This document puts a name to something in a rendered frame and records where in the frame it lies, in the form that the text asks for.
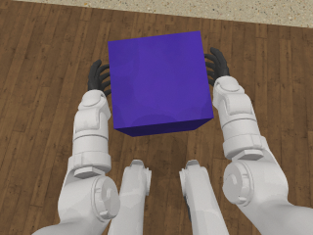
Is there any left robot hand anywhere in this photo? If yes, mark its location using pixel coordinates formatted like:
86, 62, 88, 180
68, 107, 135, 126
87, 59, 112, 97

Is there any right robot hand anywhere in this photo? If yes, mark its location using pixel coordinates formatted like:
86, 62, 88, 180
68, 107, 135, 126
203, 47, 231, 87

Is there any right robot forearm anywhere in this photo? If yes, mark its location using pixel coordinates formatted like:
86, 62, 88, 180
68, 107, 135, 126
212, 75, 289, 187

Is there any robot left thigh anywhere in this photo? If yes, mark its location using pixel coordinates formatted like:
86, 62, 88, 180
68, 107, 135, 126
108, 164, 152, 235

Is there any left robot forearm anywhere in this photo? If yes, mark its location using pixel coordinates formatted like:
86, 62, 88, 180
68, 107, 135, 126
58, 89, 112, 213

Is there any robot left shin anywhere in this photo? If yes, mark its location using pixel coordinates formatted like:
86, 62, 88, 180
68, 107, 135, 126
121, 160, 145, 182

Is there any carton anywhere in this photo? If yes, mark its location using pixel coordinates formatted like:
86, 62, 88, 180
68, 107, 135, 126
108, 30, 214, 137

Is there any left robot upper arm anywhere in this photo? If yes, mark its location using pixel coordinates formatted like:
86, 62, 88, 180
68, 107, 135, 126
31, 175, 121, 235

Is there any right robot upper arm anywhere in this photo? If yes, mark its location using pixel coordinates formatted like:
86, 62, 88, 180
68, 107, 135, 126
222, 160, 313, 235

